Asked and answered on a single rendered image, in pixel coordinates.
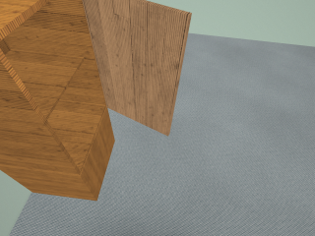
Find cupboard door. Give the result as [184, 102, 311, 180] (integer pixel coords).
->
[82, 0, 192, 136]

